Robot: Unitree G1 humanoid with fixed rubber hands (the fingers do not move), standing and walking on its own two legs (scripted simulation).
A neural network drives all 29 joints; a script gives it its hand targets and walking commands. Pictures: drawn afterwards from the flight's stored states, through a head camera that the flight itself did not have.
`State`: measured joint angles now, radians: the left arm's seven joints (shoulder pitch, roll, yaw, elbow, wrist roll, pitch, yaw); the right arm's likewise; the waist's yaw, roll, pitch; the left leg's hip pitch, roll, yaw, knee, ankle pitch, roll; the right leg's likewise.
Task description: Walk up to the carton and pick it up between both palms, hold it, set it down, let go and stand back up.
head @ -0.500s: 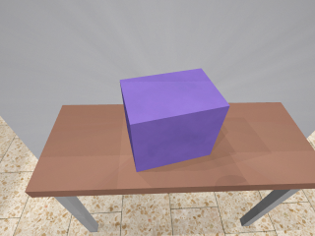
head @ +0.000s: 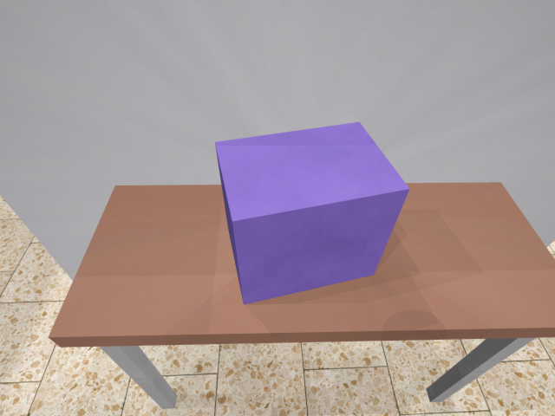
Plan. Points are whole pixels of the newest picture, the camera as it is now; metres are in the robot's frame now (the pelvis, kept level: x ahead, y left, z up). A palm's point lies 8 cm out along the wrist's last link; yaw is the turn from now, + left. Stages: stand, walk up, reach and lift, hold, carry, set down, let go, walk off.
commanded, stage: stand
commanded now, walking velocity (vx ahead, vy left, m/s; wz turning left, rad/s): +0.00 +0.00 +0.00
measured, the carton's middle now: (301, 214) +0.47 -0.02 +0.01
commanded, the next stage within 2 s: none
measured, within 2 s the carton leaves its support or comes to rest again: neither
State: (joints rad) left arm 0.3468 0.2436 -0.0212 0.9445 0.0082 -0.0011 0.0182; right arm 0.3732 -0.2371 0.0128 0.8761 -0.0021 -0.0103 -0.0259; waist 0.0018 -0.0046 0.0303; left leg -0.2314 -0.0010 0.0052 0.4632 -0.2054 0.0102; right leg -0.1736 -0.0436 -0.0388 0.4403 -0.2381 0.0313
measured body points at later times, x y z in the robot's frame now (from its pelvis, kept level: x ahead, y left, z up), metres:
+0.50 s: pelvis +0.01 +0.00 +0.00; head +0.01 +0.00 +0.45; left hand +0.01 +0.25 -0.15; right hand +0.02 -0.26 -0.14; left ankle +0.03 +0.11 -0.74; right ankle +0.00 -0.14 -0.74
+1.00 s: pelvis +0.01 +0.00 +0.00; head +0.02 +0.00 +0.45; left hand +0.01 +0.24 -0.15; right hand +0.02 -0.25 -0.14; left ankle +0.03 +0.11 -0.74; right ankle +0.00 -0.14 -0.74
